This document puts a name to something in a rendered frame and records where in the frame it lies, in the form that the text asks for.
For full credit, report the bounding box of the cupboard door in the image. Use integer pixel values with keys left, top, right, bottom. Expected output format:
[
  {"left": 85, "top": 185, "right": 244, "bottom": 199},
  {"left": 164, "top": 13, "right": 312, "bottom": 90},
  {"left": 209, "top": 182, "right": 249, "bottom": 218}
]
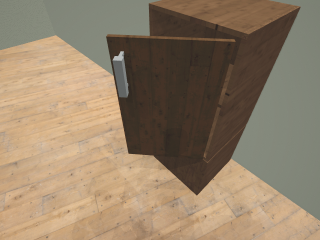
[{"left": 106, "top": 34, "right": 236, "bottom": 159}]

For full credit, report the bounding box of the handle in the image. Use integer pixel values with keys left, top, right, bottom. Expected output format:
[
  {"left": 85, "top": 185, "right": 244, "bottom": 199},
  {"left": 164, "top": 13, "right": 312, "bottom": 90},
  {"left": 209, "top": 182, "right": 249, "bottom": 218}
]
[{"left": 112, "top": 51, "right": 129, "bottom": 98}]

